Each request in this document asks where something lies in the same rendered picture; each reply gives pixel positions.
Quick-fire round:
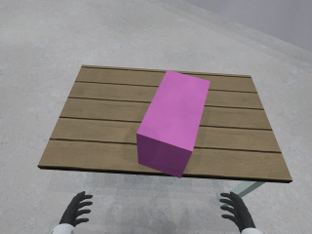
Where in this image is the table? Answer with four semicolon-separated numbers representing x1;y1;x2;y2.
37;64;293;207

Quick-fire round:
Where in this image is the carton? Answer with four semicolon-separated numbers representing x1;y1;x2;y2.
136;70;211;178

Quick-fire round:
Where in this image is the robot left forearm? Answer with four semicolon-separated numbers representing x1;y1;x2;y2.
50;223;75;234

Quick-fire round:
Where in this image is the left robot hand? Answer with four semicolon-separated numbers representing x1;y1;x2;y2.
58;191;93;227

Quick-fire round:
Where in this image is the right robot hand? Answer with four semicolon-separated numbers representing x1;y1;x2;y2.
219;191;256;233

